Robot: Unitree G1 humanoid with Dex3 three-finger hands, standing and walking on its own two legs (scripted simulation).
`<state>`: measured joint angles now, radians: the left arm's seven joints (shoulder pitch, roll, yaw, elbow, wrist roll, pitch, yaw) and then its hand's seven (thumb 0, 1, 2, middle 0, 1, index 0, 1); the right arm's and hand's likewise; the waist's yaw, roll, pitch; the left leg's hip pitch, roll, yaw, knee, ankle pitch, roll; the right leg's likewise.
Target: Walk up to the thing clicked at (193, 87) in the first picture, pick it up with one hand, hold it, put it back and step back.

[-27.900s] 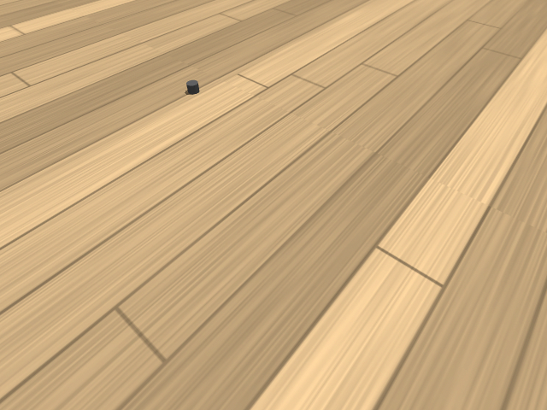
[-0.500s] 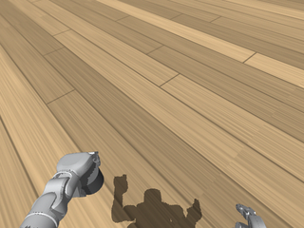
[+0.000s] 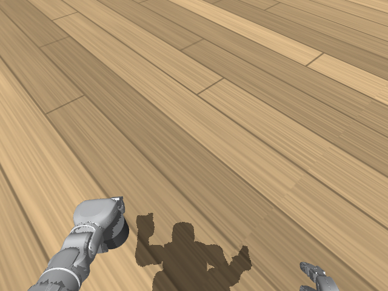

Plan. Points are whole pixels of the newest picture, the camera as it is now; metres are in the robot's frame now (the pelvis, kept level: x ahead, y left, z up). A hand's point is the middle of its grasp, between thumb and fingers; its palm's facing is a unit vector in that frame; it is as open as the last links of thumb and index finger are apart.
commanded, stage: crouch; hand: left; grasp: from above
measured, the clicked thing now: (110, 228) +0.30 +0.21 -0.12
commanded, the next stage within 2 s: lower in 1.64 s
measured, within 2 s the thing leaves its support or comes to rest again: neither
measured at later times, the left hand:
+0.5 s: hand (132, 241) +0.33 +0.21 -0.34, palm faces -0.45 +0.01 -0.89, open 10.4 cm
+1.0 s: hand (140, 252) +0.34 +0.21 -0.50, palm faces -0.47 -0.02 -0.88, open 10.5 cm
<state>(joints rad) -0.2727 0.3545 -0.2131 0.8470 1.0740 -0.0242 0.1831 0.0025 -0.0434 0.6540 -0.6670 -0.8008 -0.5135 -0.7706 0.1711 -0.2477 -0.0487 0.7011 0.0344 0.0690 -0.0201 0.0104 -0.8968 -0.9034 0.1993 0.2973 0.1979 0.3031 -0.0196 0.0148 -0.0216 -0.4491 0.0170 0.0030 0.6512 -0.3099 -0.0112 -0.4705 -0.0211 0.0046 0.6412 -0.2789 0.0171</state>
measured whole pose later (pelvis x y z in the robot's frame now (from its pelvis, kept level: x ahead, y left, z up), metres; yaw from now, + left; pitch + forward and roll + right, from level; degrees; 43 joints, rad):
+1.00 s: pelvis -0.06 +0.00 -0.32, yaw -1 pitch +37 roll -3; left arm -0.73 0.41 -0.05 1.26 1.17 -0.05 0.46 0.00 -0.06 0.59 -0.78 -0.67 -0.62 -0.67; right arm 0.11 -0.24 -0.06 0.75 -0.11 -0.07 0.06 0.01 -0.91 -0.90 0.20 0.30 0.20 0.30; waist -0.15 0.02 -0.18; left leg -2.02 -0.01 -0.07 2.08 -0.71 -0.02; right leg -2.02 -0.02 -0.02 2.02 -0.66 0.02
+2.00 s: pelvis -0.07 +0.00 -0.41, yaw -3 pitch +35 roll -5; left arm -0.89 0.49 0.01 1.55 1.24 -0.14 0.54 -0.01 -0.08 0.62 -0.77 -0.69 -0.61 -0.68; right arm 0.13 -0.27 -0.01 0.80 -0.17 -0.12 0.15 0.01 -0.91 -0.90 0.20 0.30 0.20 0.30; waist -0.21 0.00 -0.10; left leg -2.26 -0.02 -0.10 2.37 -0.71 -0.03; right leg -2.25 -0.01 -0.03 2.29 -0.64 0.03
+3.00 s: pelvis -0.06 +0.01 -0.46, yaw -7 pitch +32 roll -9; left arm -0.93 0.64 0.13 1.75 1.31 -0.20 0.76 -0.01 -0.05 0.69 -0.64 -0.81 -0.49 -0.78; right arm 0.10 -0.30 0.06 0.86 -0.30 -0.24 0.36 0.00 -0.91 -0.90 0.20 0.30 0.20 0.30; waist -0.30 -0.03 0.03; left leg -2.34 -0.02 -0.18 2.55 -0.77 -0.03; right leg -2.31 0.01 -0.08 2.41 -0.66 0.05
